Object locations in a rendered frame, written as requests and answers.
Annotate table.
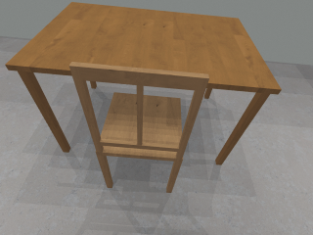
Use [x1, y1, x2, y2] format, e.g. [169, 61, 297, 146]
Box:
[5, 2, 282, 165]

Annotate chair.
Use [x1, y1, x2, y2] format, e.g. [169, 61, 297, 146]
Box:
[69, 62, 209, 193]

